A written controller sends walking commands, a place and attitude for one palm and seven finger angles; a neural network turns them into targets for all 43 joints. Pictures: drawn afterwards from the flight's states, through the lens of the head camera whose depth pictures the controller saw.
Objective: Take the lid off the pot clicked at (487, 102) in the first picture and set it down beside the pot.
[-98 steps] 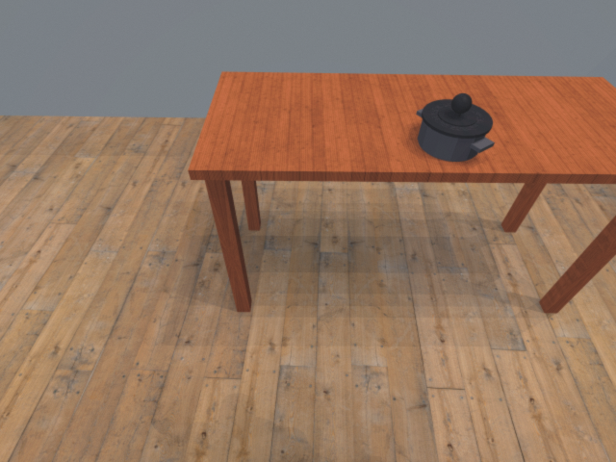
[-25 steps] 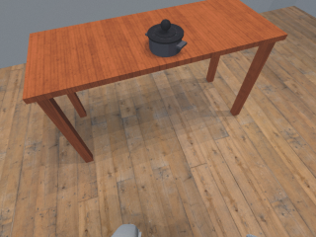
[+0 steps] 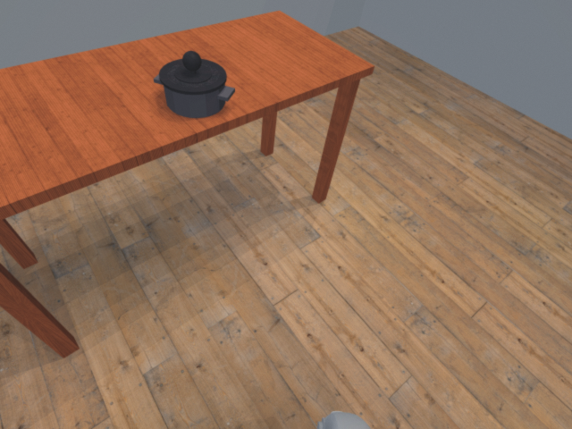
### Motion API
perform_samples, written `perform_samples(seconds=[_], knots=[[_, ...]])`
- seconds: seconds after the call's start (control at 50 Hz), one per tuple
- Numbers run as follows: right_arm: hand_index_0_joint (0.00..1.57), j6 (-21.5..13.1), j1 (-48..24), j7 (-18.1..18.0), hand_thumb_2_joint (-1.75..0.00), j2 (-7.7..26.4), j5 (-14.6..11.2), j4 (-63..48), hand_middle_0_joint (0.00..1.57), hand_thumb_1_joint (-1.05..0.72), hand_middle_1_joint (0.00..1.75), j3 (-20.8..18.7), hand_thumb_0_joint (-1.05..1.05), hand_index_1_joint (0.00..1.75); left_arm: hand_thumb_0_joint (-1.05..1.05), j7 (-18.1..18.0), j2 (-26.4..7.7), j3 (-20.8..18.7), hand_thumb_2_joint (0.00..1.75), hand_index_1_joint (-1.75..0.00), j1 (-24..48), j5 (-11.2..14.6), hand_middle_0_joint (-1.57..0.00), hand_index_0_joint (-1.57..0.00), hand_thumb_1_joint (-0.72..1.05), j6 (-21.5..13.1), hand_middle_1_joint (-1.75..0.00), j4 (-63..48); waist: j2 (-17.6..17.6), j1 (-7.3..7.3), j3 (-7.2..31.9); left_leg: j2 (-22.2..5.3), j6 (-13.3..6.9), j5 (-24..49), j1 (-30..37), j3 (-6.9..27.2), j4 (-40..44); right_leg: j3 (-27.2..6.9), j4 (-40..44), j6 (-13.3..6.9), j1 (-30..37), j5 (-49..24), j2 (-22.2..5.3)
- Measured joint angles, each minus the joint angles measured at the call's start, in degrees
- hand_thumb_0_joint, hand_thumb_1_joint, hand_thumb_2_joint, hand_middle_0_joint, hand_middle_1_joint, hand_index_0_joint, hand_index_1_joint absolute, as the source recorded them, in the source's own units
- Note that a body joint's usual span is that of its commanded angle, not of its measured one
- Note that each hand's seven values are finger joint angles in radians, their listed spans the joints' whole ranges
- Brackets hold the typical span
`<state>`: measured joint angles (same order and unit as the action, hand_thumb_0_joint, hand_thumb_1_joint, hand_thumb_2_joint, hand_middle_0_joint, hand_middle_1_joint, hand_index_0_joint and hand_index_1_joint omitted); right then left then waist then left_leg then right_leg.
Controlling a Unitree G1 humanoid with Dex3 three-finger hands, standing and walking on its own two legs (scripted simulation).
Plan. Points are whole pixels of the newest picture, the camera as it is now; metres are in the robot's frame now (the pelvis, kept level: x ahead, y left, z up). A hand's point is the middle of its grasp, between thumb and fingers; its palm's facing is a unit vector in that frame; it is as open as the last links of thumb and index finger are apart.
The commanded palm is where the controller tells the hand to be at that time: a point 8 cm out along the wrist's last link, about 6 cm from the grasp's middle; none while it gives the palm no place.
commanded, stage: walk to a spot facing it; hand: left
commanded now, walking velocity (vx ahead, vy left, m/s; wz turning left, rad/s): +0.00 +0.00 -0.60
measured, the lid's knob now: (192, 61) +0.90 +0.30 +0.03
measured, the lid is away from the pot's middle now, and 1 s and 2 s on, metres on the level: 0.00 0.00 0.00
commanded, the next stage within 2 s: none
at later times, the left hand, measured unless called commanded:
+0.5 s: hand out of the picture +0.15 +0.11 -0.15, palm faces -0.27 -0.93 -0.24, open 7.4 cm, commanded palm none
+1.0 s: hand (236, 319) +0.33 +0.10 -0.18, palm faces -0.50 -0.85 -0.16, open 7.4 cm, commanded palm none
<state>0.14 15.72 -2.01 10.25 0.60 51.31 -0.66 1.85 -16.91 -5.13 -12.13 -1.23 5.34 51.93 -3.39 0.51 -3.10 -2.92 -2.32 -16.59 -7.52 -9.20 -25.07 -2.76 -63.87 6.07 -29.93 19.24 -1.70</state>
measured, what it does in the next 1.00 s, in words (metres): walks ahead, turning right: right foot, then left foot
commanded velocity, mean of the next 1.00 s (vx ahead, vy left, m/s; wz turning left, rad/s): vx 0.25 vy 0.00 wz -0.59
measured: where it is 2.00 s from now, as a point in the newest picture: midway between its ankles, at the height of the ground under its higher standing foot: (358, 356)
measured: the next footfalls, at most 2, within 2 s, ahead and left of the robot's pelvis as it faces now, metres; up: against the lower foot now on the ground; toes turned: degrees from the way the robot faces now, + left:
right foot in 0.24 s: +0.03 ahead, -0.16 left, +0.00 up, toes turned -14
left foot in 0.72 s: +0.19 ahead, +0.05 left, +0.00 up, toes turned -22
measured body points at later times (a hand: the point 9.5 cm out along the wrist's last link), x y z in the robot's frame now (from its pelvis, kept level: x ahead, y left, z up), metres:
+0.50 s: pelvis +0.02 -0.06 +0.00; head +0.03 -0.08 +0.45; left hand +0.16 +0.16 -0.13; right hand -0.01 -0.32 -0.15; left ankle +0.07 +0.11 -0.67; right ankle -0.01 -0.15 -0.74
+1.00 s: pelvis +0.19 -0.05 +0.00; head +0.22 -0.02 +0.45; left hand +0.36 +0.15 -0.16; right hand +0.05 -0.25 -0.13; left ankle +0.16 +0.06 -0.74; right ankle +0.15 -0.21 -0.64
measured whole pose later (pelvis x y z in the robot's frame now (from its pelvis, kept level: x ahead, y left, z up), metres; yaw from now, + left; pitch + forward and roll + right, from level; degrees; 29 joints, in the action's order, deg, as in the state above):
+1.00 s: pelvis +0.19 -0.05 +0.00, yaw -35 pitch +0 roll -2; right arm -3.9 22.2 -1.9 8.8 0.4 55.5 -1.0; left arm 2.7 -14.3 -5.9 -16.0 -1.9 2.0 55.0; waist -2.8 1.4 -1.0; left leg -3.1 -1.2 -19.6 -0.5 -13.3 -20.4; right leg 0.9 -68.7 2.1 -38.7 9.1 -3.1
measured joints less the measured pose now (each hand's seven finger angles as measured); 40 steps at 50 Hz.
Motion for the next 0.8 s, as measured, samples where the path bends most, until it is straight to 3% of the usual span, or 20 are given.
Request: perform_samples(seconds=[0.1,0.18,0.22,0.24,0.26,0.3,0.38,0.5,0.68,0.74,0.8], knots=[[0.2,0.19,2.11,0.35,-0.9,0.48,0.29,1.65,0.2,-0.9,0.3,-0.69,0.01,0.3,0.01,0.31,2.06,0.94,0.89,-0.3,1.99,0.19,-0.19,-0.2,0.91,0.44,-0.3,0.11,1.06,-1.5,-1.24,-1.51,0.73,-1.25,0.04,-3.9,-1.68,3.21,10.81,-0.77,4.01,2.01,-1.72],[0.2,0.52,3.05,0.74,-0.9,1.77,0.53,2.98,0.2,-0.9,0.3,-1.66,0.01,0.3,0.01,0.47,3.73,1.59,0.89,-0.3,3.7,0.25,-0.19,-0.2,0.91,-0.29,-0.3,-0.67,2.83,-2.84,-2.01,-3.57,2.09,-3.43,-0.98,-7.08,-5.31,5.64,19.97,-2.51,8.29,3.35,-1.27],[0.2,0.67,3.88,0.92,-0.9,2.55,0.44,3.36,0.2,-0.9,0.3,-2.09,0.01,0.3,0.01,0.49,4.14,1.86,0.89,-0.3,4.27,0.22,-0.19,-0.2,0.91,-1.14,-0.3,-1.38,3.77,-3.21,-1.94,-5.0,3.2,-5.36,-2.18,-8.33,-8.87,6.66,26.94,-3.71,11.81,-0.23,-0.61],[0.2,0.89,4.18,1.07,-0.9,3.01,0.23,3.57,0.2,-0.9,0.3,-2.31,0.01,0.3,0.01,0.32,4.31,1.97,0.89,-0.3,4.66,0.09,-0.19,-0.2,0.91,-1.96,-0.3,-1.62,4.57,-3.33,-2.02,-6.31,3.78,-6.56,-3.8,-8.14,-12.62,6.83,29.11,-5.25,12.7,-2.82,0.11],[0.2,1.5,3.94,1.14,-0.9,3.46,0.16,3.92,0.2,-0.9,0.3,-2.51,0.01,0.3,0.01,0.02,4.59,2.15,0.89,-0.3,5.15,0.13,-0.19,-0.2,0.91,-2.7,-0.3,-1.7,5.49,-3.57,-2.4,-6.9,4.5,-9.62,-6.34,-5.85,-18.49,6.92,28.21,-6.58,12.21,-2.93,0.94],[0.2,2.89,3.53,1.03,-0.9,3.86,0.1,4.41,0.2,-0.91,0.3,-2.61,0.01,0.3,0.01,-0.66,5.0,2.46,0.89,-0.3,5.33,0.54,-0.2,-0.2,0.91,-3.38,-0.3,-2.08,6.04,-3.85,-2.46,-5.58,4.94,-13.31,-11.65,-0.08,-30.2,6.72,27.92,-8.1,12.48,-2.06,1.57],[0.19,3.55,2.14,1.99,-0.9,3.8,0.68,4.33,0.2,-0.91,0.3,-2.85,0.01,0.3,0.01,-1.34,5.32,2.34,0.89,-0.3,3.05,0.72,-0.2,-0.2,0.9,-3.79,-0.3,-1.91,5.24,-2.66,-0.39,-4.46,5.74,-7.48,-18.24,4.42,-38.7,4.23,33.69,-8.71,15.08,-4.43,2.55],[0.19,1.89,-1.15,2.93,-0.9,3.64,1.08,1.83,0.2,-0.91,0.3,-3.28,0.01,0.3,0.01,-0.72,5.47,2.5,0.89,-0.3,-2.07,0.44,-0.2,-0.2,0.9,-5.26,-0.3,0.21,4.5,-1.23,2.19,-4.24,7.01,-0.95,-21.25,6.54,-33.45,0.02,39.5,-8.88,17.4,-6.94,3.67],[0.19,-0.14,-5.75,2.95,-0.9,2.81,0.44,-1.01,0.2,-0.91,0.3,-2.76,0.01,0.3,0.01,-0.75,5.33,1.99,0.89,-0.3,-9.23,-0.05,-0.2,-0.2,0.9,-5.53,-0.3,2.58,3.0,3.2,3.27,-0.07,6.05,-3.1,-15.55,6.94,-15.21,-5.57,39.65,-6.87,19.32,-4.14,4.63],[0.19,-2.29,-6.33,2.33,-0.9,2.22,0.41,-2.29,0.2,-0.91,0.3,-1.86,0.01,0.3,0.01,-0.74,4.8,1.25,0.89,-0.3,-11.37,0.38,-0.2,-0.2,0.9,-4.88,-0.3,3.43,2.29,3.41,3.54,0.82,4.15,-0.11,-10.13,5.86,-5.89,-7.02,30.63,-6.18,16.77,1.97,5.39],[0.2,-3.18,-4.96,1.97,-0.9,0.72,0.69,-2.66,0.2,-0.91,0.3,-0.69,0.01,0.3,0.01,-0.32,3.89,0.36,0.89,-0.3,-10.96,-0.14,-0.2,-0.2,0.9,-3.83,-0.3,5.36,1.25,2.62,3.33,0.33,0.91,-1.48,-7.43,3.41,-7.44,-2.44,10.89,-5.87,9.52,5.86,4.18]])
